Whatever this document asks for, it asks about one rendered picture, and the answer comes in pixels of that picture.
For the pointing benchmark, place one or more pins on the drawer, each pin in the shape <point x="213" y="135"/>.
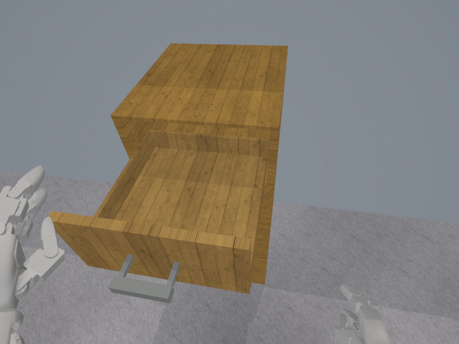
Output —
<point x="190" y="198"/>

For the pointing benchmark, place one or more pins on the handle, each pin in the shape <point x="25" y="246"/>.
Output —
<point x="138" y="288"/>

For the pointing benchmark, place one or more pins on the cabinet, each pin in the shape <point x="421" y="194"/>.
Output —
<point x="216" y="89"/>

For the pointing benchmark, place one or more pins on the robot left hand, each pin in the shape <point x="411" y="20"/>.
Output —
<point x="18" y="206"/>

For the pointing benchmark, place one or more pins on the robot right hand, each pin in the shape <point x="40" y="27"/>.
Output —
<point x="366" y="328"/>

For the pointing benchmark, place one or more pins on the left robot forearm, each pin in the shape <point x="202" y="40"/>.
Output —
<point x="10" y="322"/>

